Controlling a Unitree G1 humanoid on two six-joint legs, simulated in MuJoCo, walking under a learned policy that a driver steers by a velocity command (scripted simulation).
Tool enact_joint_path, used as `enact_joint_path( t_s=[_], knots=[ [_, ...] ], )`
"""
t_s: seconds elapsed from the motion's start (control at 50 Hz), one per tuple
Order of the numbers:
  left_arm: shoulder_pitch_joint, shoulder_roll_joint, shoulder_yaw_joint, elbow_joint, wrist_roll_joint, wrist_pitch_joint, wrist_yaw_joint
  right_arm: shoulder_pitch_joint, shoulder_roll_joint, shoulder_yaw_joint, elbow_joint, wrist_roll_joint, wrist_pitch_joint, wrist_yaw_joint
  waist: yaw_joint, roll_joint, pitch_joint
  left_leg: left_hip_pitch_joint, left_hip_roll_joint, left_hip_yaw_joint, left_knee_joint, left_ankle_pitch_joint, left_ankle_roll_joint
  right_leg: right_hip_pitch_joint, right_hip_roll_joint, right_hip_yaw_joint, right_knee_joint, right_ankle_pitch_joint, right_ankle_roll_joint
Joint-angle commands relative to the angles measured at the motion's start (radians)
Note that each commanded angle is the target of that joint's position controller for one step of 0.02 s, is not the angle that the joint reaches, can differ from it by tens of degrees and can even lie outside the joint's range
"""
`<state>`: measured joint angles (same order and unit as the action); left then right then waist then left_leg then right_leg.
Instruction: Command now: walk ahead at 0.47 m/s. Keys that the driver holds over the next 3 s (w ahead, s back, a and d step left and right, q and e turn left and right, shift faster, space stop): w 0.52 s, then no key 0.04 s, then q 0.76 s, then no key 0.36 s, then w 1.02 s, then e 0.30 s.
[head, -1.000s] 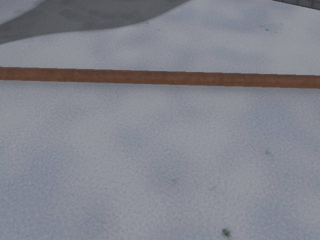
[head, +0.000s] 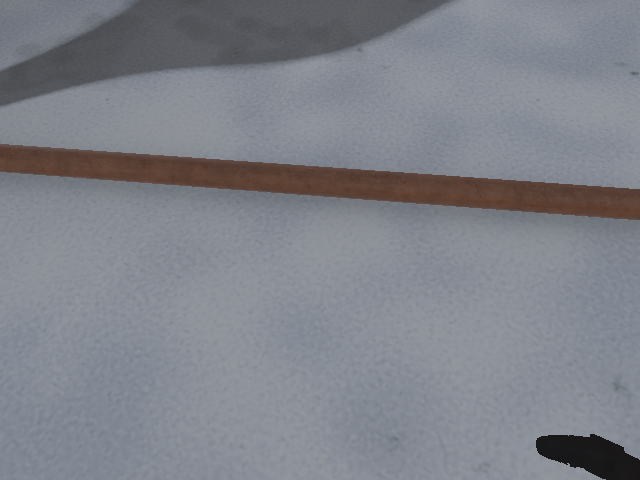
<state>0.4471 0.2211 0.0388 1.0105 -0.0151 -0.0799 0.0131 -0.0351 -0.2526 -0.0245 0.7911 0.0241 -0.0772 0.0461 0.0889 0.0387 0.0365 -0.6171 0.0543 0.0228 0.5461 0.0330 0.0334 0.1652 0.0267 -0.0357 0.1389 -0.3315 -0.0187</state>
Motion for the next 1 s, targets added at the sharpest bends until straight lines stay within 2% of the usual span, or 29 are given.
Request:
enact_joint_path(
  t_s=[0.02, 0.04, 0.06, 0.08, 0.1, 0.12, 0.14, 0.16, 0.18, 0.2, 0.24, 0.26, 0.34, 0.42, 0.5, 0.54, 0.58, 0.6, 0.62, 0.64, 0.66, 0.68, 0.7, 0.72, 0.74, 0.76, 0.82, 0.9, 1.0],
  knots=[
    [-0.017, 0.2, 0.047, -0.034, 0.0, 0.003, 0.007, -0.047, -0.116, -0.034, -0.075, 0.001, -0.02, 0.007, -0.083, -0.136, 0.039, 0.087, -0.033, 0.011, -0.024, -0.05, 0.046, -0.044, -0.288, 0.078, 0.075, 0.68, -0.123],
    [-0.029, 0.211, 0.051, -0.036, 0.005, 0.012, 0.008, 0.041, -0.142, -0.049, -0.052, 0.001, -0.018, 0.003, -0.131, -0.158, -0.028, 0.203, -0.066, 0.036, -0.013, -0.085, 0.067, -0.031, -0.279, 0.064, 0.185, 0.868, -0.111],
    [-0.038, 0.199, 0.047, -0.04, 0.012, 0.023, 0.008, 0.208, -0.177, -0.073, -0.001, 0.003, -0.013, -0.004, -0.213, -0.152, -0.125, 0.412, -0.097, 0.061, -0.02, -0.089, 0.095, -0.079, -0.235, 0.03, 0.384, 0.964, -0.086],
    [-0.028, 0.17, 0.033, -0.058, 0.023, 0.027, 0.009, 0.388, -0.227, -0.09, 0.041, -0.006, -0.007, -0.016, -0.274, -0.088, -0.251, 0.736, 0.043, -0.1, 0.024, -0.121, 0.147, -0.312, -0.195, 0.018, 0.675, 0.73, -0.059],
    [0.122, 0.008, -0.011, -0.065, 0.017, 0.007, -0.008, 0.471, -0.303, -0.105, 0.072, -0.02, -0.006, -0.011, -0.187, 0.211, -0.426, 1.07, 0.304, -0.633, -0.11, -0.436, 0.327, -0.699, 0.013, 0.042, 1.078, 0.007, 0.008],
    [0.056, 0.091, 0.005, -0.051, -0.008, -0.024, -0.014, 0.444, -0.206, -0.078, 0.071, -0.013, -0.007, -0.01, -0.219, 0.171, -0.414, 1.032, 0.309, -0.811, -0.277, -0.562, 0.306, -0.807, 0.015, 0.189, 1.212, -0.217, -0.013],
    [-0.055, 0.167, 0.028, -0.096, -0.037, -0.042, -0.017, 0.343, -0.17, -0.066, 0.06, -0.011, -0.013, -0.012, -0.197, 0.132, -0.226, 0.88, 0.286, -0.657, -0.298, -0.529, 0.255, -0.895, -0.041, 0.166, 1.25, -0.155, -0.031],
    [-0.119, 0.175, 0.027, -0.114, -0.037, -0.05, -0.01, 0.256, -0.146, -0.058, 0.04, -0.016, -0.02, -0.012, -0.163, 0.026, -0.141, 0.714, 0.254, -0.526, -0.319, -0.419, 0.229, -0.863, -0.1, 0.141, 1.205, -0.056, -0.042],
    [-0.146, 0.168, 0.033, -0.118, -0.02, -0.048, -0.001, 0.205, -0.121, -0.051, 0.037, -0.026, -0.027, -0.008, -0.128, -0.016, -0.08, 0.571, 0.218, -0.418, -0.342, -0.293, 0.214, -0.818, -0.139, 0.126, 1.14, 0.01, -0.039],
    [-0.122, 0.153, 0.036, -0.113, -0.009, -0.036, 0.003, 0.181, -0.1, -0.045, 0.038, -0.038, -0.035, -0.006, -0.089, 0.01, -0.073, 0.488, 0.182, -0.344, -0.366, -0.226, 0.2, -0.745, -0.173, 0.137, 1.095, 0.053, -0.04],
    [-0.094, 0.111, 0.032, -0.108, -0.003, -0.011, 0.006, 0.187, -0.094, -0.043, 0.054, -0.033, -0.04, -0.003, -0.063, 0.026, -0.058, 0.411, 0.158, -0.272, -0.412, -0.179, 0.211, -0.7, -0.188, 0.128, 1.037, 0.071, -0.029],
    [-0.111, 0.105, 0.031, -0.116, -0.001, -0.001, 0.008, 0.202, -0.103, -0.044, 0.066, -0.029, -0.043, -0.006, -0.059, 0.023, -0.038, 0.385, 0.156, -0.243, -0.431, -0.16, 0.218, -0.716, -0.196, 0.12, 1.001, 0.082, -0.019],
    [-0.267, 0.114, 0.031, -0.176, 0.016, 0.001, 0.007, 0.28, -0.149, -0.053, 0.095, -0.025, -0.037, -0.033, -0.093, -0.007, 0.014, 0.421, 0.143, -0.171, -0.463, -0.086, 0.213, -0.844, -0.202, 0.102, 0.762, 0.288, 0.024],
    [-0.414, 0.088, 0.015, -0.214, 0.008, -0.015, -0.01, 0.356, -0.168, -0.053, 0.119, -0.012, -0.026, -0.045, -0.147, -0.006, 0.028, 0.454, 0.108, -0.089, -0.458, -0.056, 0.172, -0.785, -0.147, 0.047, 0.504, 0.468, 0.028],
    [-0.525, 0.094, 0.007, -0.258, -0.003, -0.023, -0.035, 0.436, -0.17, -0.055, 0.157, -0.007, -0.005, -0.047, -0.18, -0.002, 0.05, 0.606, 0.16, -0.096, -0.401, -0.026, 0.17, -0.82, -0.121, 0.045, 0.394, 0.429, 0.012],
    [-0.536, 0.112, 0.01, -0.274, 0.0, -0.029, -0.048, 0.436, -0.177, -0.059, 0.164, -0.009, 0.01, -0.052, -0.161, 0.01, 0.047, 0.679, 0.187, -0.103, -0.335, 0.094, 0.152, -0.809, -0.104, 0.049, 0.351, 0.356, -0.014],
    [-0.432, 0.155, 0.03, -0.251, 0.013, -0.037, -0.051, 0.412, -0.19, -0.062, 0.158, -0.012, 0.025, -0.057, -0.096, 0.047, -0.031, 0.704, 0.168, -0.101, -0.184, 0.397, 0.114, -0.636, -0.05, 0.022, 0.319, 0.317, -0.045],
    [-0.291, 0.197, 0.05, -0.209, 0.023, -0.043, -0.046, 0.398, -0.175, -0.055, 0.151, -0.013, 0.03, -0.058, -0.023, 0.038, -0.119, 0.669, 0.111, -0.078, -0.02, 0.482, 0.079, -0.438, -0.036, 0.008, 0.276, 0.43, -0.076],
    [-0.139, 0.267, 0.066, -0.177, 0.047, -0.046, -0.037, 0.398, -0.141, -0.038, 0.119, -0.028, 0.026, -0.059, 0.02, -0.032, -0.274, 0.477, 0.047, -0.053, 0.228, 0.243, 0.036, -0.119, -0.189, 0.135, 0.368, 0.77, -0.132],
    [-0.091, 0.325, 0.074, -0.165, 0.051, -0.031, -0.031, 0.563, -0.009, 0.002, 0.133, -0.037, 0.011, -0.05, -0.037, -0.296, -0.438, 0.086, -0.129, -0.016, 0.625, -0.58, -0.044, 0.28, -0.489, 0.489, 0.408, 1.067, -0.321],
    [-0.057, 0.242, 0.057, -0.172, 0.032, -0.019, -0.033, 0.563, -0.108, -0.023, 0.163, -0.007, 0.002, -0.051, 0.011, -0.221, -0.539, 0.042, -0.124, -0.182, 0.768, -0.728, -0.051, 0.263, -0.493, 0.565, 0.362, 0.983, -0.339],
    [-0.149, 0.207, 0.044, -0.194, 0.025, -0.013, -0.026, 0.442, -0.177, -0.047, 0.119, 0.022, 0.001, -0.055, 0.004, -0.183, -0.382, -0.025, -0.07, -0.174, 0.782, -0.679, -0.047, 0.133, -0.443, 0.401, 0.33, 0.955, -0.286],
    [-0.233, 0.18, 0.035, -0.204, 0.025, -0.012, -0.018, 0.374, -0.168, -0.049, 0.1, 0.023, 0.009, -0.065, -0.027, -0.136, -0.27, -0.039, -0.023, -0.133, 0.734, -0.608, -0.056, -0.007, -0.39, 0.299, 0.293, 0.908, -0.244],
    [-0.224, 0.102, 0.009, -0.175, 0.051, -0.006, -0.004, 0.376, -0.117, -0.043, 0.118, -0.052, 0.029, -0.063, -0.069, -0.064, -0.137, 0.034, -0.004, -0.095, 0.637, -0.509, -0.034, -0.177, -0.368, 0.206, 0.251, 0.961, -0.18],
    [-0.23, 0.106, 0.008, -0.169, 0.045, -0.001, 0.004, 0.41, -0.091, -0.043, 0.121, -0.071, 0.053, -0.055, -0.095, -0.104, -0.115, 0.117, -0.008, -0.073, 0.614, -0.469, -0.041, -0.284, -0.338, 0.147, 0.216, 0.949, -0.162],
    [-0.239, 0.122, 0.01, -0.17, 0.044, 0.0, 0.003, 0.439, -0.076, -0.044, 0.128, -0.072, 0.074, -0.046, -0.112, -0.129, -0.124, 0.175, -0.021, -0.052, 0.627, -0.443, -0.042, -0.342, -0.327, 0.104, 0.201, 0.953, -0.165],
    [-0.298, 0.15, 0.018, -0.185, 0.043, 0.0, -0.007, 0.437, -0.069, -0.049, 0.097, -0.047, 0.107, -0.034, -0.154, -0.181, -0.134, 0.192, -0.02, -0.031, 0.55, -0.389, -0.041, -0.414, -0.317, 0.011, 0.171, 0.835, -0.184],
    [-0.304, 0.157, 0.023, -0.183, 0.047, 0.024, -0.003, 0.317, -0.064, -0.04, 0.037, -0.052, 0.124, -0.016, -0.126, -0.2, -0.106, 0.245, -0.002, 0.011, 0.323, -0.271, -0.027, -0.449, -0.307, -0.051, 0.144, 0.529, -0.166],
    [-0.267, 0.205, 0.047, -0.175, 0.042, 0.064, -0.001, 0.259, -0.09, -0.05, -0.019, -0.052, 0.129, -0.01, -0.098, -0.17, -0.084, 0.297, -0.02, 0.041, 0.154, -0.357, 0.005, -0.408, -0.369, -0.021, 0.223, 0.282, -0.142]
  ],
)
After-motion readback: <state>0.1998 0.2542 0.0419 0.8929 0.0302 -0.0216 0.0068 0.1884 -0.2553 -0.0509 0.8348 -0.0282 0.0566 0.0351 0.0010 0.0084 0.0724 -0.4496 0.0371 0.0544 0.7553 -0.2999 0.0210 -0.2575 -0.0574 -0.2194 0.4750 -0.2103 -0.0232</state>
